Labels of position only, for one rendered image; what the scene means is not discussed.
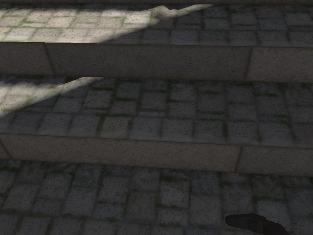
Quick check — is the right robot hand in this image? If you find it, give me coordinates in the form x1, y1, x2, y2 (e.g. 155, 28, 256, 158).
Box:
225, 212, 290, 235

